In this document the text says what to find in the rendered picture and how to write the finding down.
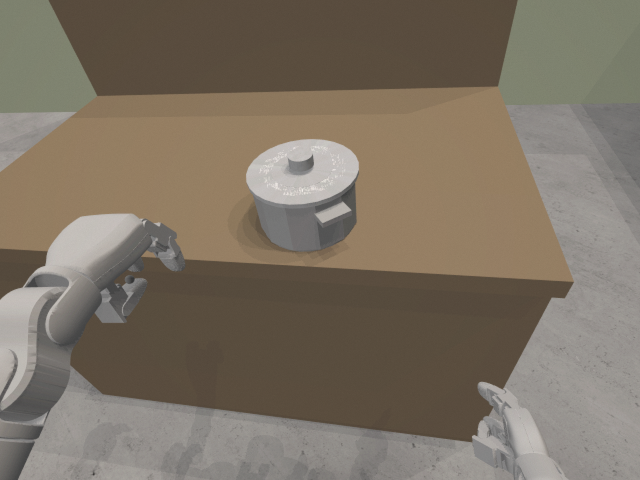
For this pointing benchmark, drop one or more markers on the left robot forearm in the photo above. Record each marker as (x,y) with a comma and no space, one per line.
(40,324)

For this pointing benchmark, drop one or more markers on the lid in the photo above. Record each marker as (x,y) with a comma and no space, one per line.
(270,179)

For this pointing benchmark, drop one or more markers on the knob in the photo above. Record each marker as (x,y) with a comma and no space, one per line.
(300,159)

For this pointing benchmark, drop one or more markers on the pot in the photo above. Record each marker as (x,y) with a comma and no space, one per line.
(309,229)

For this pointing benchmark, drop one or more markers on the right robot forearm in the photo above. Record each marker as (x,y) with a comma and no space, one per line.
(534,466)

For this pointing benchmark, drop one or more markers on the right robot hand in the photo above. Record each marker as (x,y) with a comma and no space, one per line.
(499,444)

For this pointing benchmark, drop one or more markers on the table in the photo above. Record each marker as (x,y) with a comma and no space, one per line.
(439,285)

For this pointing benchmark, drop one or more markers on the left robot hand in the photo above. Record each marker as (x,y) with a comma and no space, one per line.
(102,247)

